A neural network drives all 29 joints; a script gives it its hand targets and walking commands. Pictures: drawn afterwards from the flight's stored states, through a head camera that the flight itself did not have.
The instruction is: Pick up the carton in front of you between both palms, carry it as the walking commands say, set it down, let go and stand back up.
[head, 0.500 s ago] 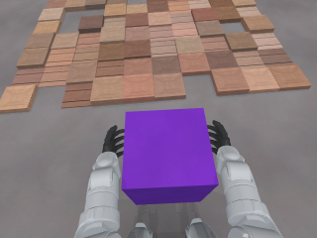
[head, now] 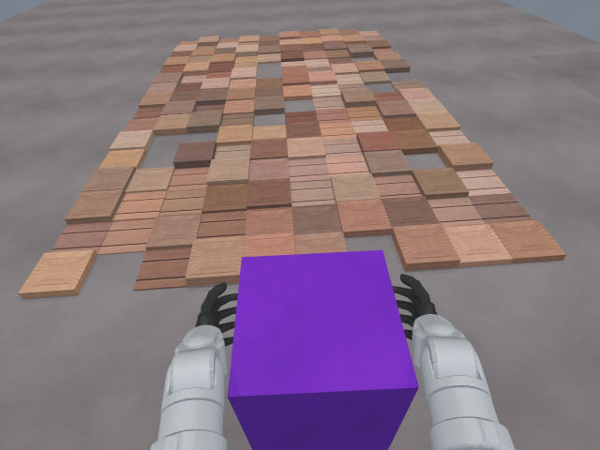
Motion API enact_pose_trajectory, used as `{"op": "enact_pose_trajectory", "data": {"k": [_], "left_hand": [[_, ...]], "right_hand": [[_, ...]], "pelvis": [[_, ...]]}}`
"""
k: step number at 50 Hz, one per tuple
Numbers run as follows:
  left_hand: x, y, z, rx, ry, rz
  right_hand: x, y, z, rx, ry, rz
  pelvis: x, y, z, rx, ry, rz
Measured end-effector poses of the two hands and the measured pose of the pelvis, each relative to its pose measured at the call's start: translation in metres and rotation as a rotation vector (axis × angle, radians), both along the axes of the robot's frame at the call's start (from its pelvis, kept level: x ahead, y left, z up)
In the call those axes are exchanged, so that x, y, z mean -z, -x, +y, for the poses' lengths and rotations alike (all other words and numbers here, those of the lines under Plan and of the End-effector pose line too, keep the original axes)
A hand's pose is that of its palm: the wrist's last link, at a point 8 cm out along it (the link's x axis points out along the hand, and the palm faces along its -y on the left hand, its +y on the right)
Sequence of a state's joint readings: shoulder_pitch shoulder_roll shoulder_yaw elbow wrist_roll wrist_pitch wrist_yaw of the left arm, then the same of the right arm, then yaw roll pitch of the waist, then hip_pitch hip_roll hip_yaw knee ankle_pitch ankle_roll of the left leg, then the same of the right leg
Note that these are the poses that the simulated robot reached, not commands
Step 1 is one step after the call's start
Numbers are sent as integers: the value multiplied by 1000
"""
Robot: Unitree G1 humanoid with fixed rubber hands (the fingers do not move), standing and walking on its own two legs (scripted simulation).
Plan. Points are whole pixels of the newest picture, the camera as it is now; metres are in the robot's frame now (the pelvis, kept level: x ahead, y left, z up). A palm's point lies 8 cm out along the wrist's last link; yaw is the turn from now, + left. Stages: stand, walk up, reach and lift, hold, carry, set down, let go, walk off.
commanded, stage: reach and lift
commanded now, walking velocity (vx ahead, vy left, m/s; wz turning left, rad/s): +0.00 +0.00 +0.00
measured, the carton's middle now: (317, 356) +0.29 +0.00 -0.05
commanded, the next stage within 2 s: hold in 0.90 s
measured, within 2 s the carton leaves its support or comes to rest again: neither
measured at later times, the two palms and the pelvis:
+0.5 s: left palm (210, 328) +0.30 +0.15 +0.03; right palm (424, 318) +0.30 -0.15 +0.03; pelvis +0.00 +0.00 +0.01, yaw +0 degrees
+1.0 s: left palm (205, 325) +0.30 +0.15 +0.05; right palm (426, 315) +0.29 -0.15 +0.05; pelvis +0.01 +0.00 +0.01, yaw +0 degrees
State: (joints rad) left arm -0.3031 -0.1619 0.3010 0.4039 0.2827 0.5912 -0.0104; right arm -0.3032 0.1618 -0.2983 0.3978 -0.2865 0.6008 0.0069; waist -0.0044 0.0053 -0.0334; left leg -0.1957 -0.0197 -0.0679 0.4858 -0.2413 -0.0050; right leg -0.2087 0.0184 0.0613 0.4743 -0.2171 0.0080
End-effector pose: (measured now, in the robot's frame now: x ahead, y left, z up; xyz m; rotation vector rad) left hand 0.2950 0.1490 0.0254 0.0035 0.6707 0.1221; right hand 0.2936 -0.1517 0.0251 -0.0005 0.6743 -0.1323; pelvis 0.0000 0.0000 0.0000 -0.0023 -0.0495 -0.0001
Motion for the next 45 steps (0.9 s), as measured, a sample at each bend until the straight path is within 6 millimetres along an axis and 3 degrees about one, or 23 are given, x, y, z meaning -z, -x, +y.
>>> {"op": "enact_pose_trajectory", "data": {"k": [12, 33, 45], "left_hand": [[-2, 0, -1, -6, 7, -3], [-12, -7, -1, 18, -28, 2], [-17, -4, 0, 20, -28, -1]], "right_hand": [[-1, 0, -1, 4, -11, -3], [-11, -7, -1, -23, 24, 2], [-16, -4, 0, -21, 24, -1]], "pelvis": [[0, 9, 0, 2, -1, -30], [-7, -12, -2, -1, 0, -41], [-7, -12, 0, -1, 0, -56]]}}
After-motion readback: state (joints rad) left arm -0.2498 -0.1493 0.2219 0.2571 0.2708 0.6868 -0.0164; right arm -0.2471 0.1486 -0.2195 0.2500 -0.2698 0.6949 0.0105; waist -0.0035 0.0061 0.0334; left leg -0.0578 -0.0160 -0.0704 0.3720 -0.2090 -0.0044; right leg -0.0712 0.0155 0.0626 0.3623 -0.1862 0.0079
